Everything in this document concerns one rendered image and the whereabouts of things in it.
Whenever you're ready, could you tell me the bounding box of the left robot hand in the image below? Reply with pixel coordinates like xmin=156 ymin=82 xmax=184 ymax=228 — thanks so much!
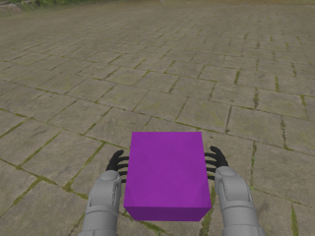
xmin=105 ymin=149 xmax=129 ymax=183

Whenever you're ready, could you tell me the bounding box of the right robot hand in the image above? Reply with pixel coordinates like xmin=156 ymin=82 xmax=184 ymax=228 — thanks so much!
xmin=204 ymin=146 xmax=228 ymax=181

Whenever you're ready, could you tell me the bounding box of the robot right forearm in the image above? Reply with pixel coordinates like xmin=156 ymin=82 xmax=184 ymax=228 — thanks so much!
xmin=215 ymin=166 xmax=266 ymax=236

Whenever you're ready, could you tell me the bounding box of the robot left forearm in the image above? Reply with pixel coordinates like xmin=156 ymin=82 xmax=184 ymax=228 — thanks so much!
xmin=78 ymin=170 xmax=122 ymax=236

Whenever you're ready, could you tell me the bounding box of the carton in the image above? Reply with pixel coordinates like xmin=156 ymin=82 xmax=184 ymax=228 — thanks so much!
xmin=123 ymin=132 xmax=212 ymax=222

